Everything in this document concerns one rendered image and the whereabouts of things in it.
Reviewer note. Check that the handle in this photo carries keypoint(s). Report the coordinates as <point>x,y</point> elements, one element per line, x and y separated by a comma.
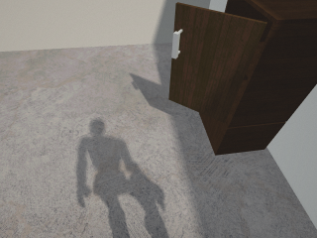
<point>175,44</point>

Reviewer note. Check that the cupboard door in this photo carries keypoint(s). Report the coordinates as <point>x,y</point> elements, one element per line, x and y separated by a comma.
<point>216,50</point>

